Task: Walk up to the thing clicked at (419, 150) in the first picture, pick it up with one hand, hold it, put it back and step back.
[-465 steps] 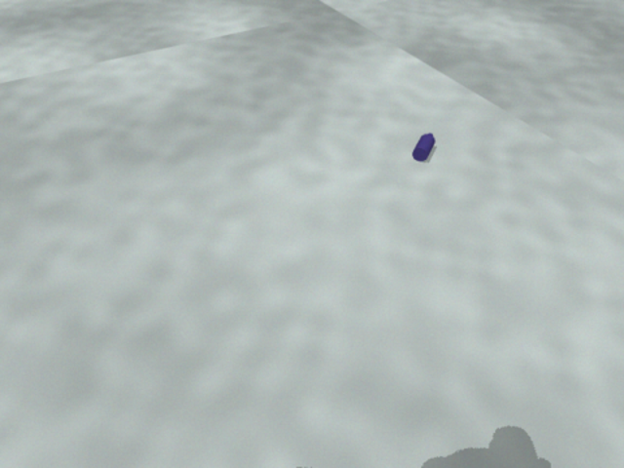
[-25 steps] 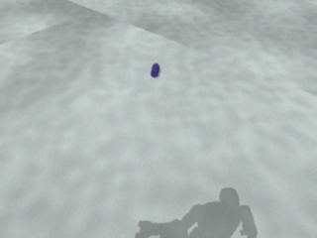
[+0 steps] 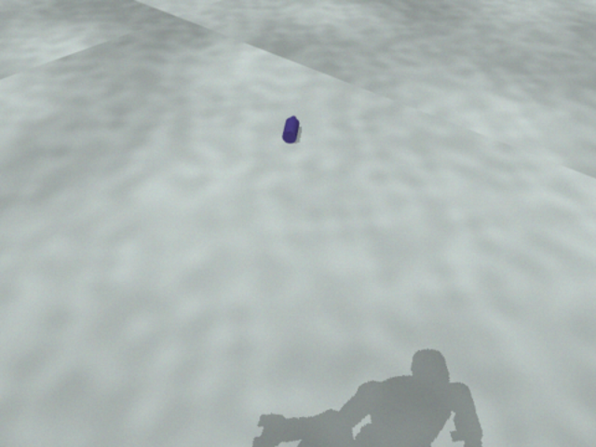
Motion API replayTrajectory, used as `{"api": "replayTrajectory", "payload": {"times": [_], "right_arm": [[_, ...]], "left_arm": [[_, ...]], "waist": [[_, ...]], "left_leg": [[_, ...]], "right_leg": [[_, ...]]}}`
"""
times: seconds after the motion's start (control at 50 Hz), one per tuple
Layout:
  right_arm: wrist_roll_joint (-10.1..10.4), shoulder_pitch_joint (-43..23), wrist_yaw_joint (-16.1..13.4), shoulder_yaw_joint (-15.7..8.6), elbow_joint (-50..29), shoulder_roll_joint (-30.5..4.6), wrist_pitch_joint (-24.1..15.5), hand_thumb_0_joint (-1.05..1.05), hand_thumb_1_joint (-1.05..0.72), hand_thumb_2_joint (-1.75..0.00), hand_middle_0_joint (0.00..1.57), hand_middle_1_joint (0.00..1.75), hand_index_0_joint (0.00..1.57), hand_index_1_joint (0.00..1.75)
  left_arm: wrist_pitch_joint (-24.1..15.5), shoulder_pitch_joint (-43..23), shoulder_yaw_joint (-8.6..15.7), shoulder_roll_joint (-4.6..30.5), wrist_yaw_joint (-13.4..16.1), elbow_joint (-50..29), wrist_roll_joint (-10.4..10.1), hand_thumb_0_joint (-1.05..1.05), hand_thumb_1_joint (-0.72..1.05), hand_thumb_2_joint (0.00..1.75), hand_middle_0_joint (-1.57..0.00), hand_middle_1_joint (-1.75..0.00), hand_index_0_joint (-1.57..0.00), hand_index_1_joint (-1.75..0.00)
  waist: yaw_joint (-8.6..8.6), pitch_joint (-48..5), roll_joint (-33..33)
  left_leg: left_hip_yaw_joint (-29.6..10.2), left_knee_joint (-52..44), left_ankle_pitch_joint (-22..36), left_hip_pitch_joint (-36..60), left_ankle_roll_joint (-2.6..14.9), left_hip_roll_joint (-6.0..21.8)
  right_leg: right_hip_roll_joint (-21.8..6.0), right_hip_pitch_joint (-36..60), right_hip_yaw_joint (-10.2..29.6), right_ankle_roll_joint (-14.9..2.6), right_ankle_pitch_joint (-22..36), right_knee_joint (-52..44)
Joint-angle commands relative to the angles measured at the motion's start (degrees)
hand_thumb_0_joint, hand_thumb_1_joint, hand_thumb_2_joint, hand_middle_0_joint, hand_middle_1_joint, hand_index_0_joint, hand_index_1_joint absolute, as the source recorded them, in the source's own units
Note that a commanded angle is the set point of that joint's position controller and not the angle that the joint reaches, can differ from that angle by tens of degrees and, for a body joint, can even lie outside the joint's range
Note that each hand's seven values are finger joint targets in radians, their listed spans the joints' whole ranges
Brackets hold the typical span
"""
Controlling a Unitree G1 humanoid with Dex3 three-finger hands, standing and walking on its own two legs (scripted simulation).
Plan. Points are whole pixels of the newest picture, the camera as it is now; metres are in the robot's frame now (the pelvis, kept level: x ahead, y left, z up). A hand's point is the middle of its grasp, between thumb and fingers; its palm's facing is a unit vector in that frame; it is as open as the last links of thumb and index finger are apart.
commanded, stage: stand
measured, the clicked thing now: (291, 127) +1.86 +0.04 -0.74
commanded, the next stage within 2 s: none
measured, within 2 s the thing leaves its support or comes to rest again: neither
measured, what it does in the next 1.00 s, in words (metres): stands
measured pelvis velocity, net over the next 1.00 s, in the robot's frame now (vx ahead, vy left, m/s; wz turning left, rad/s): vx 0.01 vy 0.00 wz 0.00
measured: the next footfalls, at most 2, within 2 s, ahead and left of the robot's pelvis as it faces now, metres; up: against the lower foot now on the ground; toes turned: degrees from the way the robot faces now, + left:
none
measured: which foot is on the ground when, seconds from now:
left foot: down 0.00-1.00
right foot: down 0.00-1.00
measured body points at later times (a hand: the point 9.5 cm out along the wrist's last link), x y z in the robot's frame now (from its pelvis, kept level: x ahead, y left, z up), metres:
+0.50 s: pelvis +0.01 +0.00 +0.00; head +0.02 +0.00 +0.45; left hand +0.08 +0.30 -0.13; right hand +0.08 -0.30 -0.14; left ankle +0.01 +0.14 -0.75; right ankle -0.01 -0.12 -0.75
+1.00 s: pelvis +0.01 +0.00 +0.00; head +0.02 +0.00 +0.45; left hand +0.08 +0.30 -0.13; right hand +0.08 -0.30 -0.14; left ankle +0.01 +0.14 -0.75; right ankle -0.01 -0.12 -0.75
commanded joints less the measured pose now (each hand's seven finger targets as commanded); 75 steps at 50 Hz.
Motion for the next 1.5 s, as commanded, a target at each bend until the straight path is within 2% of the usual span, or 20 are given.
{"api": "replayTrajectory", "payload": {"times": [0.0, 0.12, 0.18, 0.26, 0.4, 0.5, 0.54, 0.68, 0.72, 0.88, 1.2, 1.26, 1.32, 1.4, 1.48], "right_arm": [[0.3, -1.8, -0.9, -2.4, -3.1, -12.3, -1.0, 0.00, -0.90, -0.90, 0.20, 0.30, 0.20, 0.30], [0.3, -1.8, -0.9, -2.4, -3.1, -12.3, -1.0, 0.00, -0.90, -0.90, 0.20, 0.30, 0.20, 0.30], [0.3, -1.2, -1.0, -2.3, -2.8, -12.4, -1.0, 0.00, -0.90, -0.90, 0.20, 0.30, 0.20, 0.30], [0.3, -1.5, -0.9, -2.4, -3.1, -12.3, -1.0, 0.00, -0.90, -0.90, 0.20, 0.30, 0.20, 0.30], [0.2, -1.7, -1.0, -2.4, -3.3, -12.5, -1.1, 0.00, -0.90, -0.90, 0.20, 0.30, 0.20, 0.30], [0.3, -1.6, -1.0, -2.4, -3.3, -12.2, -0.9, 0.00, -0.90, -0.90, 0.20, 0.30, 0.20, 0.30], [0.3, -1.8, -1.0, -2.5, -3.4, -12.3, -0.8, 0.00, -0.90, -0.90, 0.20, 0.30, 0.20, 0.30], [0.3, -2.1, -1.0, -2.4, -3.5, -12.4, -0.9, 0.00, -0.90, -0.90, 0.20, 0.30, 0.20, 0.30], [0.3, -1.6, -1.0, -2.4, -3.3, -12.5, -0.9, 0.00, -0.90, -0.90, 0.20, 0.30, 0.20, 0.30], [0.2, -1.4, -1.0, -2.3, -3.4, -12.2, -1.1, 0.00, -0.90, -0.90, 0.20, 0.30, 0.20, 0.30], [0.2, -1.3, -1.0, -2.3, -3.4, -12.3, -1.1, 0.00, -0.90, -0.90, 0.20, 0.30, 0.20, 0.30], [0.2, -1.6, -1.1, -2.4, -3.4, -12.4, -1.0, 0.00, -0.90, -0.90, 0.20, 0.30, 0.20, 0.30], [0.3, -1.5, -1.0, -2.4, -3.2, -12.3, -1.0, 0.00, -0.90, -0.90, 0.20, 0.30, 0.20, 0.30], [0.2, -1.4, -1.0, -2.6, -3.5, -12.4, -1.0, 0.00, -0.90, -0.90, 0.20, 0.30, 0.20, 0.30], [0.2, -1.5, -1.0, -2.5, -3.4, -12.3, -0.9, 0.00, -0.90, -0.90, 0.20, 0.30, 0.20, 0.30]], "left_arm": [[-1.3, -1.6, 2.5, 12.6, 1.1, -3.4, -0.3, 0.00, 0.90, 0.90, -0.20, -0.30, -0.20, -0.30], [-1.3, -1.5, 2.5, 12.7, 1.1, -3.3, -0.3, 0.00, 0.90, 0.90, -0.20, -0.30, -0.20, -0.30], [-1.1, -1.7, 2.6, 12.5, 1.1, -3.3, -0.5, 0.00, 0.90, 0.90, -0.20, -0.30, -0.20, -0.30], [-1.1, -1.8, 2.6, 12.6, 1.1, -3.3, -0.3, 0.00, 0.90, 0.90, -0.20, -0.30, -0.20, -0.30], [-1.2, -1.7, 2.6, 12.6, 1.2, -3.5, -0.3, 0.00, 0.90, 0.90, -0.20, -0.30, -0.20, -0.30], [-1.3, -1.7, 2.6, 12.6, 1.2, -3.5, -0.3, 0.00, 0.90, 0.90, -0.20, -0.30, -0.20, -0.30], [-1.4, -1.4, 2.5, 12.6, 1.3, -3.5, -0.3, 0.00, 0.90, 0.90, -0.20, -0.30, -0.20, -0.30], [-1.3, -1.6, 2.6, 12.5, 1.3, -3.4, -0.4, 0.00, 0.90, 0.90, -0.20, -0.30, -0.20, -0.30], [-1.2, -1.7, 2.7, 12.5, 1.2, -3.3, -0.4, 0.00, 0.90, 0.90, -0.20, -0.30, -0.20, -0.30], [-1.3, -1.8, 2.7, 12.5, 1.1, -3.4, -0.4, 0.00, 0.90, 0.90, -0.20, -0.30, -0.20, -0.30], [-1.1, -1.3, 2.7, 12.5, 1.1, -3.4, -0.4, 0.00, 0.90, 0.90, -0.20, -0.30, -0.20, -0.30], [-1.2, -1.7, 2.6, 12.5, 1.2, -3.6, -0.3, 0.00, 0.90, 0.90, -0.20, -0.30, -0.20, -0.30], [-1.2, -1.4, 2.6, 12.5, 1.2, -3.4, -0.4, 0.00, 0.90, 0.90, -0.20, -0.30, -0.20, -0.30], [-1.3, -1.4, 2.6, 12.7, 1.3, -3.7, -0.3, 0.00, 0.90, 0.90, -0.20, -0.30, -0.20, -0.30], [-1.3, -1.4, 2.5, 12.6, 1.3, -3.6, -0.3, 0.00, 0.90, 0.90, -0.20, -0.30, -0.20, -0.30]], "waist": [[0.28, -5.3, -0.1], [0.28, -4.8, -0.3], [0.09, -4.0, 0.7], [0.16, -4.9, 0.2], [0.29, -5.4, -0.1], [0.16, -5.0, -0.4], [0.17, -6.0, -0.6], [0.41, -4.9, 0.0], [0.22, -4.5, 0.6], [0.10, -4.8, 0.1], [0.33, -4.8, 0.2], [0.37, -5.7, -0.2], [0.32, -4.2, -0.5], [0.21, -6.1, -0.4], [0.26, -5.1, 0.1]], "left_leg": [[-3.8, -1.6, 9.4, 0.6, 2.32, 6.0], [-3.8, -2.0, 9.3, 1.0, 2.17, 5.9], [-3.7, -2.5, 6.8, 0.4, 2.27, 5.8], [-3.7, -2.4, 7.5, 0.7, 2.35, 6.0], [-3.5, -1.7, 11.0, 1.5, 2.24, 6.1], [-3.5, -1.8, 9.4, 1.1, 2.16, 6.0], [-3.3, -1.0, 10.9, 1.8, 2.38, 6.1], [-3.5, -1.7, 10.4, 1.4, 2.34, 6.1], [-3.5, -2.3, 8.4, 1.1, 2.34, 6.0], [-3.4, -2.0, 9.8, 1.5, 2.24, 6.1], [-3.5, -2.2, 8.8, 1.7, 2.30, 6.1], [-3.2, -1.5, 10.7, 2.4, 2.38, 6.3], [-3.5, -2.3, 9.1, 1.6, 2.21, 6.1], [-3.0, -1.3, 10.7, 2.7, 2.31, 6.2], [-3.1, -1.7, 9.3, 1.8, 2.39, 6.2]], "right_leg": [[-7.2, 1.4, 5.3, -1.30, 8.3, -3.2], [-7.0, 0.9, 5.2, -1.35, 7.5, -3.1], [-7.0, 0.5, 5.6, -1.36, 5.2, -3.5], [-7.1, 0.6, 5.4, -1.46, 5.4, -3.1], [-7.1, 1.2, 5.2, -1.30, 9.7, -2.8], [-7.2, 1.2, 5.4, -1.30, 8.8, -3.2], [-7.3, 1.8, 5.4, -1.16, 11.2, -3.0], [-7.1, 1.6, 5.2, -1.21, 9.7, -3.1], [-7.1, 1.3, 5.5, -1.34, 7.1, -3.5], [-7.2, 1.3, 5.5, -1.39, 8.7, -3.2], [-7.0, 0.4, 5.6, -1.43, 7.6, -3.0], [-7.2, 1.2, 5.6, -1.51, 9.7, -2.7], [-7.0, 0.5, 5.6, -1.39, 8.1, -3.3], [-7.3, 1.3, 5.8, -1.41, 10.9, -2.9], [-7.1, 1.3, 5.7, -1.37, 9.3, -3.1]]}}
